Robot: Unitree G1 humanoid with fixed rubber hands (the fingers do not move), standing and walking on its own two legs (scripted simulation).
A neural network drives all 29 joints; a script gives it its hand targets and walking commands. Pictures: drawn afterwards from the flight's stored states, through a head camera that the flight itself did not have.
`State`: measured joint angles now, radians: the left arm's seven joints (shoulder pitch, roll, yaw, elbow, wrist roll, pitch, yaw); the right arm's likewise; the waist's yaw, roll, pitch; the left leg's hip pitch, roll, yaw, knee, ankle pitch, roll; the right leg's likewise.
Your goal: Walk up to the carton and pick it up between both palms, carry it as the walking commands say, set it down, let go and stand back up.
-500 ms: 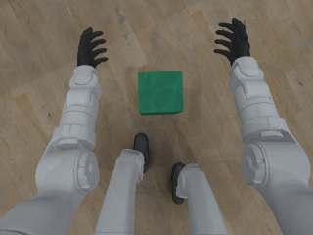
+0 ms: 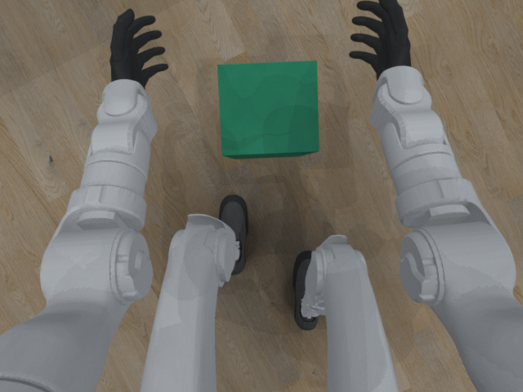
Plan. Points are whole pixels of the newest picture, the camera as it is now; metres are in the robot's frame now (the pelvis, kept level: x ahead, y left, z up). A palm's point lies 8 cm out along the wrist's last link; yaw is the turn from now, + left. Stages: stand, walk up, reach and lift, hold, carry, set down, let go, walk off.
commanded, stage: reach and lift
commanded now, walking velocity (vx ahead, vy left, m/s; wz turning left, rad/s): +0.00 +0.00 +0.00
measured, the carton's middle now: (267, 120) +0.48 +0.06 -0.40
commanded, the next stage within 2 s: none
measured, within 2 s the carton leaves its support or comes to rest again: leaves its support in 1.96 s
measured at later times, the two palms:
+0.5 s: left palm (169, 104) +0.47 +0.23 -0.29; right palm (351, 97) +0.52 -0.09 -0.28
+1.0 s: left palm (173, 102) +0.48 +0.24 -0.33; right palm (340, 102) +0.52 -0.08 -0.32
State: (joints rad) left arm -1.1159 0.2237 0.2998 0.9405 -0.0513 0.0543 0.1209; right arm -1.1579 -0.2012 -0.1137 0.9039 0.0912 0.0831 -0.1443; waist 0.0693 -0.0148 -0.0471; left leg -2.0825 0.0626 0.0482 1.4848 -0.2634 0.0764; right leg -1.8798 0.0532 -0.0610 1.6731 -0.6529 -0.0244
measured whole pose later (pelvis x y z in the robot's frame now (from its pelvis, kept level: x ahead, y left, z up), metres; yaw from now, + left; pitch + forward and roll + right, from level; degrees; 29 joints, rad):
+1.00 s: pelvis -0.04 -0.01 -0.15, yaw +0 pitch +38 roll -1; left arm -1.55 0.39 0.13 1.33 -0.27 -0.02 0.13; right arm -1.50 -0.27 0.05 1.11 0.22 0.07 -0.16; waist 0.07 -0.04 0.36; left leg -2.38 0.11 0.06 1.96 -0.24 0.10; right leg -2.18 0.06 -0.07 2.24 -0.72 -0.04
